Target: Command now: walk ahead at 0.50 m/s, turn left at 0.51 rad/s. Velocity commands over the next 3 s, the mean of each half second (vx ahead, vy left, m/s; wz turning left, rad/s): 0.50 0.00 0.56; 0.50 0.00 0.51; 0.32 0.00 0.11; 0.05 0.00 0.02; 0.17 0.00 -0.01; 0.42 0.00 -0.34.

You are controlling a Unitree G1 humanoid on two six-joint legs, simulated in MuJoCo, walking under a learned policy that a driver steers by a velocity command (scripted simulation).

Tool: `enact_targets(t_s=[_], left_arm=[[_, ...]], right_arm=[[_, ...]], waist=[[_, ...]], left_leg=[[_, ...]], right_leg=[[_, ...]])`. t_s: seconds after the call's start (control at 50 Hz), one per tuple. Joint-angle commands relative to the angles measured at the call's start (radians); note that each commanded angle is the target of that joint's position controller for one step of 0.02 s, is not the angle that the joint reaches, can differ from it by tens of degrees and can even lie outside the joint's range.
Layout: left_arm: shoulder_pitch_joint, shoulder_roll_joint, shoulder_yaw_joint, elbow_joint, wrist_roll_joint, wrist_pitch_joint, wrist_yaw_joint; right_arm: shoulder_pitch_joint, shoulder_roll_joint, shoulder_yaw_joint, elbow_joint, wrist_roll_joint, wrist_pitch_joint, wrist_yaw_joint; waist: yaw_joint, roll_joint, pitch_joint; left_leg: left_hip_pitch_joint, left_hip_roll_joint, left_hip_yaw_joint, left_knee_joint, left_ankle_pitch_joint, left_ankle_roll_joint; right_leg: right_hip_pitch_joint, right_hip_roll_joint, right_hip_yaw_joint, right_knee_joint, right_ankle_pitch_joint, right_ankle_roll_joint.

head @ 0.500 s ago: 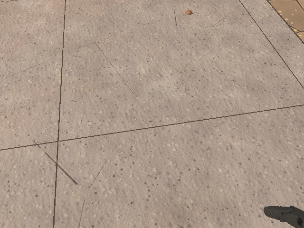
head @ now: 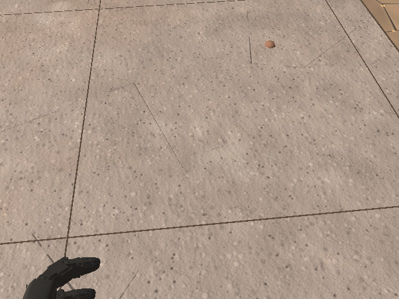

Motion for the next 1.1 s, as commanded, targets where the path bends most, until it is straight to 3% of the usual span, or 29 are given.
enact_targets(t_s=[0.02,0.04,0.06,0.1,0.18,0.28,0.36,0.4,0.42,0.44,0.46,0.48,0.5,0.52,0.54,0.56,0.58,0.64,0.7,0.74,0.8,0.88,0.92,0.94,0.96,0.98,1.0,1.04,1.1], left_arm=[[0.309,0.164,0.067,0.019,-0.006,0.011,0.007],[0.257,0.136,0.056,0.018,-0.001,0.014,0.006],[0.216,0.11,0.046,0.024,0.002,0.016,0.004],[0.179,0.097,0.043,0.037,0.008,0.012,0.002],[0.187,0.145,0.061,0.076,0.001,0.001,0.004],[0.213,0.191,0.07,0.115,-0.007,0.012,0.012],[0.259,0.23,0.081,0.149,-0.028,0.031,0.013],[0.261,0.261,0.09,0.153,-0.034,0.044,0.018],[0.259,0.274,0.093,0.153,-0.037,0.053,0.022],[0.257,0.26,0.086,0.149,-0.037,0.058,0.027],[0.284,0.208,0.063,0.13,-0.006,0.053,0.03],[0.376,0.077,0.016,0.067,0.021,0.024,0.011],[0.248,0.18,0.034,0.063,-0.018,-0.008,-0.001],[0.165,0.21,0.042,0.035,-0.047,-0.022,-0.005],[0.157,0.192,0.035,0.038,-0.031,-0.028,0.003],[0.161,0.194,0.04,0.048,-0.005,-0.025,0.01],[0.183,0.198,0.045,0.051,0.002,-0.014,0.009],[0.187,0.162,0.038,0.053,0.014,0.015,0.011],[0.074,0.123,0.022,0.023,0.016,0.019,0.009],[-0.007,0.105,0.013,0.007,0.011,0.014,0.001],[-0.087,0.12,0.015,-0.017,-0.007,0.004,-0.013],[-0.055,0.157,0.031,-0.011,-0.008,-0.01,-0.027],[0.073,0.183,0.051,0.02,0.002,-0.016,-0.019],[0.21,0.226,0.063,0.033,0.015,-0.02,-0.013],[0.338,0.317,0.092,0.074,0.022,-0.008,-0.012],[0.376,0.25,0.08,0.097,-0.014,-0.001,-0.024],[0.322,0.188,0.06,0.087,-0.02,0.002,-0.022],[0.227,0.146,0.04,0.079,0.0,0.014,-0.018],[0.203,0.12,0.029,0.089,0.002,0.009,-0.015]], right_arm=[[-0.036,-0.137,-0.018,-0.115,0.011,-0.025,-0.003],[-0.086,-0.133,-0.021,-0.122,0.0,-0.018,-0.002],[-0.113,-0.121,-0.023,-0.132,-0.008,-0.014,0.001],[-0.123,-0.084,-0.022,-0.146,-0.002,-0.001,0.013],[-0.185,-0.044,-0.009,-0.186,-0.011,0.01,0.025],[-0.325,-0.03,0.005,-0.223,-0.009,-0.001,0.054],[-0.411,-0.05,0.001,-0.273,-0.006,0.002,0.073],[-0.38,-0.081,-0.016,-0.282,-0.012,0.007,0.076],[-0.297,-0.112,-0.034,-0.267,-0.014,0.011,0.073],[-0.131,-0.162,-0.065,-0.224,-0.011,0.016,0.063],[0.028,-0.247,-0.096,-0.191,-0.005,0.027,0.041],[-0.026,-0.346,-0.099,-0.21,-0.001,0.014,0.041],[0.014,-0.246,-0.075,-0.227,-0.005,0.003,0.045],[-0.022,-0.202,-0.06,-0.214,-0.013,-0.01,0.046],[-0.082,-0.18,-0.052,-0.218,-0.011,-0.015,0.045],[-0.146,-0.152,-0.043,-0.228,-0.016,-0.014,0.042],[-0.182,-0.136,-0.035,-0.243,-0.03,-0.015,0.038],[-0.19,-0.14,-0.037,-0.23,-0.026,-0.023,0.026],[-0.149,-0.163,-0.044,-0.202,-0.018,-0.021,0.008],[-0.12,-0.166,-0.045,-0.186,-0.012,-0.015,0.002],[-0.064,-0.176,-0.049,-0.157,-0.005,-0.009,-0.002],[-0.038,-0.151,-0.042,-0.127,-0.01,-0.002,-0.005],[-0.046,-0.12,-0.032,-0.126,-0.015,0.002,-0.001],[-0.049,-0.078,-0.013,-0.142,-0.026,0.0,0.002],[0.098,-0.021,0.006,-0.144,-0.002,-0.011,0.003],[0.088,-0.078,0.002,-0.137,0.006,-0.018,0.0],[-0.032,-0.15,-0.018,-0.149,0.009,-0.019,0.0],[-0.162,-0.133,-0.015,-0.185,-0.017,-0.022,0.002],[-0.131,-0.079,-0.009,-0.17,-0.019,-0.022,0.012]], waist=[[0.177,-0.182,-0.129],[0.16,-0.123,-0.06],[0.139,-0.114,-0.011],[0.105,-0.148,0.026],[0.098,-0.108,0.034],[0.143,-0.081,0.054],[0.153,-0.084,0.078],[0.116,-0.112,0.037],[0.063,-0.119,-0.017],[-0.025,-0.097,-0.102],[-0.08,0.031,-0.199],[0.055,0.266,-0.319],[-0.043,0.128,-0.374],[-0.041,0.092,-0.217],[0.006,0.006,-0.14],[0.048,-0.008,-0.086],[0.085,0.017,-0.07],[0.109,0.018,-0.042],[0.076,0.021,-0.004],[0.042,0.038,0.007],[0.012,0.05,0.017],[0.03,0.092,0.012],[0.097,0.096,-0.043],[0.16,0.031,-0.172],[0.137,-0.252,-0.324],[0.158,-0.294,-0.299],[0.179,-0.173,-0.142],[0.144,-0.082,0.004],[0.093,-0.131,0.008]], left_leg=[[-0.639,0.09,0.034,0.482,-0.01,-0.014],[-0.614,0.118,0.06,0.48,0.066,-0.021],[-0.594,0.14,0.065,0.446,0.117,-0.028],[-0.531,0.174,0.081,0.4,0.17,-0.033],[-0.545,0.19,0.1,0.275,0.284,-0.057],[-0.471,0.17,0.163,0.0,0.51,-0.034],[-0.453,0.145,0.21,-0.107,0.438,0.012],[-0.351,0.086,0.268,-0.127,0.332,0.053],[-0.229,0.043,0.297,-0.146,0.303,0.08],[0.012,0.001,0.301,-0.199,0.357,0.118],[0.326,0.138,0.075,-0.209,0.377,0.181],[0.613,0.384,-0.521,-0.335,0.172,0.379],[0.618,0.399,-0.613,-0.45,0.06,0.363],[0.504,0.368,-0.467,-0.464,0.139,0.315],[0.352,0.326,-0.358,-0.462,0.244,0.285],[0.217,0.288,-0.269,-0.471,0.364,0.264],[0.126,0.264,-0.223,-0.493,0.444,0.26],[-0.009,0.232,-0.143,-0.53,0.57,0.273],[-0.061,0.183,-0.076,-0.532,0.554,0.237],[-0.082,0.154,-0.058,-0.52,0.482,0.205],[-0.057,0.173,-0.113,-0.491,0.403,0.186],[0.075,0.232,-0.191,-0.392,0.419,0.161],[0.078,0.179,-0.164,-0.259,0.572,0.124],[-0.01,0.127,-0.104,-0.023,0.508,0.089],[-0.358,-0.02,0.026,0.336,0.169,0.001],[-0.533,-0.008,0.007,0.488,-0.084,-0.012],[-0.593,0.039,-0.006,0.537,-0.01,-0.008],[-0.568,0.108,0.06,0.459,0.108,-0.008],[-0.459,0.158,0.098,0.331,0.178,-0.015]], right_leg=[[0.646,-0.425,0.594,-0.204,-0.334,-0.218],[0.538,-0.375,0.456,-0.221,-0.22,-0.187],[0.452,-0.334,0.363,-0.247,-0.121,-0.175],[0.341,-0.288,0.226,-0.299,-0.007,-0.157],[0.317,-0.297,0.082,-0.347,0.166,-0.183],[0.338,-0.274,-0.085,-0.347,0.219,-0.144],[0.441,-0.312,-0.141,-0.301,0.302,-0.112],[0.481,-0.313,-0.183,-0.179,0.611,-0.09],[0.476,-0.301,-0.209,-0.043,0.761,-0.076],[0.388,-0.267,-0.241,0.167,0.778,-0.046],[0.126,-0.223,-0.246,0.49,0.417,0.0],[-0.292,-0.017,-0.111,0.817,-0.463,0.05],[-0.391,-0.04,0.062,0.891,-0.44,0.033],[-0.449,-0.078,0.049,0.858,-0.34,0.015],[-0.401,-0.118,0.048,0.774,-0.256,0.012],[-0.33,-0.143,0.046,0.691,-0.214,0.021],[-0.259,-0.16,0.054,0.656,-0.184,0.028],[-0.202,-0.148,0.026,0.548,-0.132,0.069],[-0.197,-0.117,0.018,0.338,0.061,0.092],[-0.142,-0.081,0.014,0.182,0.184,0.091],[-0.085,-0.047,0.026,0.066,0.236,0.082],[-0.045,-0.053,0.033,-0.001,0.128,0.029],[0.147,-0.044,-0.001,-0.057,0.093,-0.025],[0.38,-0.17,0.117,-0.025,0.104,-0.089],[0.752,-0.381,0.529,-0.069,-0.074,-0.267],[0.766,-0.437,0.768,-0.199,-0.363,-0.29],[0.64,-0.4,0.661,-0.227,-0.43,-0.243],[0.41,-0.319,0.444,-0.261,-0.243,-0.211],[0.297,-0.247,0.294,-0.312,-0.039,-0.199]])
Next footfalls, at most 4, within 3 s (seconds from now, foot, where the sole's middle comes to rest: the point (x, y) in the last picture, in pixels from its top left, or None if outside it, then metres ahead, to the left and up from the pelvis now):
0.46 left None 0.36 0.19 -0.77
0.92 right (160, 243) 0.70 0.12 -0.77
1.38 left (69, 233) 0.76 0.45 -0.77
1.68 right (136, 206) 0.86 0.21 -0.77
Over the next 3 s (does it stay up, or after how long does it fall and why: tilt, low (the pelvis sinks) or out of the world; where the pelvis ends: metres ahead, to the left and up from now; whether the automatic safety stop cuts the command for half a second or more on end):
stays up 1.07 0.46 0.00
